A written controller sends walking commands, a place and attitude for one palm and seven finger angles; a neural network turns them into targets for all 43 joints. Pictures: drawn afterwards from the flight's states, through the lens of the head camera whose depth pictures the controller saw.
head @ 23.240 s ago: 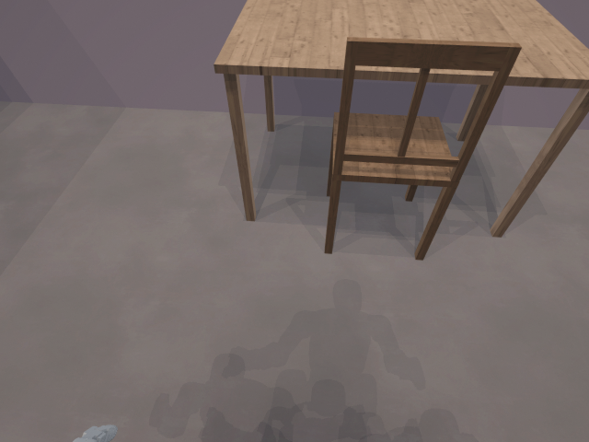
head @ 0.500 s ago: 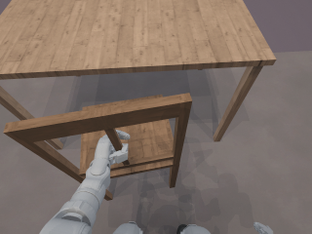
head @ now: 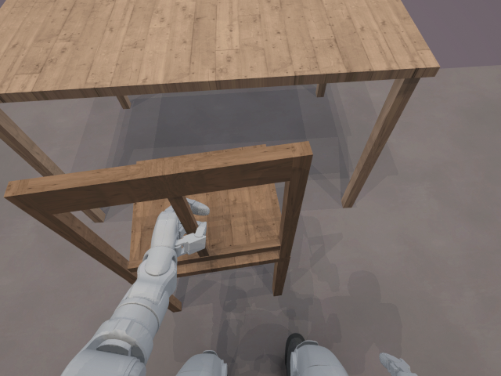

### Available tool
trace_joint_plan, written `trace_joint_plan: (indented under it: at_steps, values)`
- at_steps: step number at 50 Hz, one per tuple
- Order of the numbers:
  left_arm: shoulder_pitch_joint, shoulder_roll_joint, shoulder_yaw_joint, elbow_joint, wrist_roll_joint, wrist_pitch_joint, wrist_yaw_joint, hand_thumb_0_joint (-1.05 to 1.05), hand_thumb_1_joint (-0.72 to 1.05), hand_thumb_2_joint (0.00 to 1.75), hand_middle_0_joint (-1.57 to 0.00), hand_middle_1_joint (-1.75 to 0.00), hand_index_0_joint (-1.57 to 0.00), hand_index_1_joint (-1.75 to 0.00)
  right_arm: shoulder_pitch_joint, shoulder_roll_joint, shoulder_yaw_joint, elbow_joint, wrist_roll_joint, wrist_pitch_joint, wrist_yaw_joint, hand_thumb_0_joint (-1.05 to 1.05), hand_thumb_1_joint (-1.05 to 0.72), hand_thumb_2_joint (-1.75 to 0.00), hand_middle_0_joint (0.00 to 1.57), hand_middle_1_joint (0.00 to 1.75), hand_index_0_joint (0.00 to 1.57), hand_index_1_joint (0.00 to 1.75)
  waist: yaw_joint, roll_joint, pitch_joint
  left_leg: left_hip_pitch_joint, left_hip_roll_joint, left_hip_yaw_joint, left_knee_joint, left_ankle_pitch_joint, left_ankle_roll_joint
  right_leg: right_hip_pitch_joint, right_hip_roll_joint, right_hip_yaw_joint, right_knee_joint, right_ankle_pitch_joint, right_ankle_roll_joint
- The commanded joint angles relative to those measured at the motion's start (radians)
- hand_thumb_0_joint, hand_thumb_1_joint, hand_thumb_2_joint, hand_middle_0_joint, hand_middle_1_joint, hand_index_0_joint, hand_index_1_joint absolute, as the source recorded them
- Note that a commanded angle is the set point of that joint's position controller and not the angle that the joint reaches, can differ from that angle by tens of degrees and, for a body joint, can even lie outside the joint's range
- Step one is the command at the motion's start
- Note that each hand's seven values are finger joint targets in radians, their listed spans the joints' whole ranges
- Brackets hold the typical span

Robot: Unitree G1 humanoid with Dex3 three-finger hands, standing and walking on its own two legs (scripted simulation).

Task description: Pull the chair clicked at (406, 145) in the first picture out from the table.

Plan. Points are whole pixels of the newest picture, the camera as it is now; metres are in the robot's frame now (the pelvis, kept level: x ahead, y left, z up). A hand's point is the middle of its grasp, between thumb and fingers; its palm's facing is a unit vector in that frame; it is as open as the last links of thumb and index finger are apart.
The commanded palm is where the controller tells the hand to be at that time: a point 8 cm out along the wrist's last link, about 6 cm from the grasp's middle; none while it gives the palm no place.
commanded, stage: step backward, pulling the chair out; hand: left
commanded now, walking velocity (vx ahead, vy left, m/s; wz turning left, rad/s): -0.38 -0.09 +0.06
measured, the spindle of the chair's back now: (192, 228) +0.37 +0.12 -0.08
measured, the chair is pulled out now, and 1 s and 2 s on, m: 0.22 0.34 0.49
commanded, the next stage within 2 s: none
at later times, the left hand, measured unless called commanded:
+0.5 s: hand (195, 262) +0.30 +0.10 -0.06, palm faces -0.06 -0.98 -0.17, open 5.2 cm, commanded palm +0.28 +0.15 -0.05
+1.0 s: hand (188, 306) +0.23 +0.11 -0.06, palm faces -0.05 -0.99 -0.16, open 5.3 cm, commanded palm +0.21 +0.16 -0.05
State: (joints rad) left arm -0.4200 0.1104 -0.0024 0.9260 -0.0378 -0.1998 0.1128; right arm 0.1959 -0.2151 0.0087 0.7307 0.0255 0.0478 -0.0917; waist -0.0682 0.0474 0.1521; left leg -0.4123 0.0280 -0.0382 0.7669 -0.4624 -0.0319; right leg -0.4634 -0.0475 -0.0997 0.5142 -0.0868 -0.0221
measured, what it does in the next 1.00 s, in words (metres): walks backwards: left foot, then right foot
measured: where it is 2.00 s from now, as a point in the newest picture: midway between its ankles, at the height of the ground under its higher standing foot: outside the picture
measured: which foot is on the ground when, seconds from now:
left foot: down 0.00-0.28, up 0.30-0.40, down 0.42-1.00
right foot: down 0.00-0.50, up 0.52-0.56, down 0.58-1.00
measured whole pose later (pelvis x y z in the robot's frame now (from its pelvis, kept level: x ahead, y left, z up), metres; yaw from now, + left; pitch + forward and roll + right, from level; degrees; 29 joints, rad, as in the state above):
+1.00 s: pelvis -0.12 -0.01 +0.00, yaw +2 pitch +2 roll +0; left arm -0.43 0.15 -0.05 0.88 -0.03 -0.18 0.09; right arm 0.21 -0.22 -0.01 0.68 0.00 0.06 -0.10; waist -0.04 0.00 0.17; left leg -0.38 0.03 -0.01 0.59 -0.25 -0.02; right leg -0.36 -0.02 -0.03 0.56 -0.22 0.00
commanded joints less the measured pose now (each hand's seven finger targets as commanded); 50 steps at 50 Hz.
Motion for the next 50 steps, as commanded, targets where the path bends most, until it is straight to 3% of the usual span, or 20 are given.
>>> trace_joint_plan:
  at_steps: [1, 4, 5, 7, 9, 11, 14, 16, 18, 22, 24, 26, 30, 34, 37, 40, 42, 45, 47, 50]
  values:
    - [-0.230, 0.129, -0.015, -0.138, 0.016, -0.039, 0.004, 0.00, 0.90, 0.90, -0.50, -1.45, -0.50, -1.45, 0.033, -0.139, -0.040, -0.092, 0.000, -0.055, -0.027, 0.00, -0.90, -0.90, 0.20, 0.30, 0.20, 0.30, 0.014, -0.205, -0.422, 0.143, 0.030, -0.002, -0.279, 0.114, 0.022, 0.248, -0.179, 0.118, -0.115, -0.046, -0.015]
    - [-0.235, 0.094, -0.055, -0.219, 0.009, -0.051, -0.011, 0.00, 0.90, 0.90, -0.50, -1.45, -0.50, -1.45, 0.001, -0.159, -0.055, -0.153, -0.017, -0.033, -0.020, 0.00, -0.90, -0.90, 0.20, 0.30, 0.20, 0.30, 0.043, 0.191, -0.368, -0.030, 0.266, -0.273, -0.487, 0.257, 0.162, 0.276, 0.010, 0.076, 0.215, -0.261, 0.037]
    - [-0.284, 0.095, -0.053, -0.253, 0.012, -0.050, -0.015, 0.00, 0.90, 0.90, -0.50, -1.45, -0.50, -1.45, -0.022, -0.147, -0.052, -0.158, -0.021, -0.027, -0.020, 0.00, -0.90, -0.90, 0.20, 0.30, 0.20, 0.30, 0.049, 0.206, -0.341, -0.066, 0.298, -0.286, -0.456, 0.383, 0.186, 0.275, 0.010, 0.086, 0.289, -0.273, 0.027]
    - [-0.285, 0.087, -0.040, -0.217, 0.017, -0.050, -0.020, 0.00, 0.90, 0.90, -0.50, -1.45, -0.50, -1.45, 0.030, -0.145, -0.068, -0.121, -0.021, -0.033, -0.008, 0.00, -0.90, -0.90, 0.20, 0.30, 0.20, 0.30, 0.033, 0.109, -0.371, 0.159, 0.266, -0.233, -0.276, 0.772, 0.169, 0.216, 0.005, 0.114, 0.131, -0.194, 0.017]
    - [-0.302, 0.088, -0.047, -0.207, 0.035, -0.060, -0.023, 0.00, 0.90, 0.90, -0.50, -1.45, -0.50, -1.45, 0.054, -0.150, -0.075, -0.109, -0.019, -0.049, 0.001, 0.00, -0.90, -0.90, 0.20, 0.30, 0.20, 0.30, 0.016, 0.047, -0.423, 0.250, 0.202, -0.165, -0.183, 0.891, 0.104, 0.290, -0.015, 0.127, -0.037, 0.170, 0.010]
    - [-0.339, 0.104, -0.064, -0.219, 0.050, -0.078, -0.027, 0.00, 0.90, 0.90, -0.50, -1.45, -0.50, -1.45, 0.063, -0.142, -0.072, -0.108, -0.017, -0.051, 0.002, 0.00, -0.90, -0.90, 0.20, 0.30, 0.20, 0.30, 0.002, 0.079, -0.444, 0.197, 0.142, -0.075, -0.196, 0.748, 0.037, 0.357, -0.073, 0.149, -0.049, 0.368, -0.011]
    - [-0.266, 0.187, 0.003, -0.182, 0.028, -0.078, -0.016, 0.00, 0.90, 0.90, -0.50, -1.45, -0.50, -1.45, 0.052, -0.150, -0.088, -0.114, 0.003, -0.037, -0.017, 0.00, -0.90, -0.90, 0.20, 0.30, 0.20, 0.30, 0.013, -0.094, -0.545, 0.085, 0.044, -0.005, -0.062, 0.277, -0.013, 0.497, -0.223, 0.248, -0.048, 0.656, -0.072]
    - [-0.232, 0.193, 0.008, -0.187, 0.025, -0.064, -0.019, 0.00, 0.90, 0.90, -0.50, -1.45, -0.50, -1.45, 0.003, -0.141, -0.072, -0.139, 0.004, -0.031, -0.024, 0.00, -0.90, -0.90, 0.20, 0.30, 0.20, 0.30, 0.038, -0.136, -0.503, 0.016, 0.016, -0.037, 0.000, 0.024, -0.006, 0.438, -0.279, 0.265, -0.095, 0.499, -0.084]
    - [-0.197, 0.183, 0.012, -0.204, 0.023, -0.046, -0.016, 0.00, 0.90, 0.90, -0.50, -1.45, -0.50, -1.45, -0.006, -0.151, -0.063, -0.140, -0.003, -0.032, -0.032, 0.00, -0.90, -0.90, 0.20, 0.30, 0.20, 0.30, 0.033, -0.147, -0.492, 0.034, 0.021, -0.051, -0.072, 0.058, -0.002, 0.432, -0.256, 0.223, -0.086, 0.449, -0.084]
    - [-0.196, 0.136, -0.029, -0.297, 0.006, -0.050, -0.020, 0.00, 0.90, 0.90, -0.50, -1.45, -0.50, -1.45, 0.001, -0.173, -0.074, -0.175, -0.004, -0.009, -0.038, 0.00, -0.90, -0.90, 0.20, 0.30, 0.20, 0.30, 0.024, -0.070, -0.486, 0.177, 0.147, -0.100, -0.332, 0.602, 0.063, 0.372, -0.060, 0.118, -0.004, 0.225, 0.030]
    - [-0.219, 0.121, -0.036, -0.339, 0.021, -0.054, -0.024, 0.00, 0.90, 0.90, -0.50, -1.45, -0.50, -1.45, -0.019, -0.149, -0.061, -0.187, -0.024, -0.002, -0.026, 0.00, -0.90, -0.90, 0.20, 0.30, 0.20, 0.30, 0.030, 0.166, -0.476, 0.182, 0.215, -0.160, -0.357, 0.761, 0.106, 0.315, -0.004, 0.090, 0.130, 0.038, 0.027]
    - [-0.228, 0.122, -0.027, -0.329, 0.026, -0.051, -0.025, 0.00, 0.90, 0.90, -0.50, -1.45, -0.50, -1.45, -0.005, -0.137, -0.065, -0.177, -0.032, -0.006, -0.010, 0.00, -0.90, -0.90, 0.20, 0.30, 0.20, 0.30, 0.034, 0.193, -0.464, 0.235, 0.250, -0.168, -0.325, 0.853, 0.129, 0.239, 0.010, 0.097, 0.143, -0.180, 0.012]
    - [-0.288, 0.122, -0.034, -0.290, 0.042, -0.066, -0.023, 0.00, 0.90, 0.90, -0.50, -1.45, -0.50, -1.45, 0.042, -0.139, -0.069, -0.144, -0.028, -0.019, 0.002, 0.00, -0.90, -0.90, 0.20, 0.30, 0.20, 0.30, 0.009, 0.088, -0.483, 0.311, 0.203, -0.107, -0.191, 0.951, 0.081, 0.299, -0.024, 0.122, -0.025, 0.207, 0.004]
    - [-0.259, 0.215, 0.022, -0.203, 0.025, -0.075, -0.015, 0.00, 0.90, 0.90, -0.50, -1.45, -0.50, -1.45, 0.015, -0.138, -0.077, -0.138, 0.001, -0.022, -0.024, 0.00, -0.90, -0.90, 0.20, 0.30, 0.20, 0.30, 0.023, -0.123, -0.510, 0.081, 0.028, -0.002, 0.009, 0.092, -0.018, 0.403, -0.272, 0.291, -0.098, 0.550, -0.100]
    - [-0.239, 0.187, 0.017, -0.167, 0.027, -0.048, -0.014, 0.00, 0.90, 0.90, -0.50, -1.45, -0.50, -1.45, -0.008, -0.132, -0.053, -0.129, -0.004, -0.033, -0.030, 0.00, -0.90, -0.90, 0.20, 0.30, 0.20, 0.30, 0.041, -0.167, -0.464, 0.021, 0.020, -0.064, 0.037, -0.016, -0.003, 0.369, -0.297, 0.268, -0.110, 0.385, -0.108]
    - [-0.230, 0.165, -0.004, -0.201, 0.013, -0.035, -0.014, 0.00, 0.90, 0.90, -0.50, -1.45, -0.50, -1.45, 0.008, -0.150, -0.047, -0.121, -0.005, -0.031, -0.043, 0.00, -0.90, -0.90, 0.20, 0.30, 0.20, 0.30, 0.027, -0.146, -0.463, 0.124, 0.058, -0.038, -0.283, 0.216, 0.014, 0.365, -0.197, 0.178, -0.045, 0.272, -0.034]
    - [-0.252, 0.131, -0.035, -0.252, 0.005, -0.044, -0.018, 0.00, 0.90, 0.90, -0.50, -1.45, -0.50, -1.45, -0.002, -0.172, -0.066, -0.153, -0.009, -0.015, -0.044, 0.00, -0.90, -0.90, 0.20, 0.30, 0.20, 0.30, 0.036, -0.018, -0.435, 0.146, 0.167, -0.113, -0.349, 0.489, 0.081, 0.309, -0.052, 0.122, 0.007, 0.052, 0.040]
    - [-0.286, 0.110, -0.041, -0.283, 0.017, -0.050, -0.026, 0.00, 0.90, 0.90, -0.50, -1.45, -0.50, -1.45, -0.024, -0.138, -0.053, -0.161, -0.030, -0.010, -0.029, 0.00, -0.90, -0.90, 0.20, 0.30, 0.20, 0.30, 0.045, 0.196, -0.415, 0.103, 0.276, -0.198, -0.382, 0.663, 0.153, 0.266, 0.002, 0.093, 0.212, -0.232, 0.022]
    - [-0.283, 0.104, -0.034, -0.266, 0.019, -0.055, -0.024, 0.00, 0.90, 0.90, -0.50, -1.45, -0.50, -1.45, 0.025, -0.140, -0.066, -0.140, -0.025, -0.022, -0.014, 0.00, -0.90, -0.90, 0.20, 0.30, 0.20, 0.30, 0.035, 0.106, -0.450, 0.265, 0.270, -0.177, -0.255, 0.910, 0.150, 0.241, 0.000, 0.111, 0.099, -0.131, 0.010]
    - [-0.317, 0.107, -0.047, -0.242, 0.039, -0.074, -0.028, 0.00, 0.90, 0.90, -0.50, -1.45, -0.50, -1.45, 0.027, -0.143, -0.067, -0.124, -0.026, -0.038, -0.002, 0.00, -0.90, -0.90, 0.20, 0.30, 0.20, 0.30, 0.023, 0.111, -0.433, 0.255, 0.219, -0.119, -0.212, 0.887, 0.085, 0.286, -0.031, 0.120, 0.003, 0.099, -0.001]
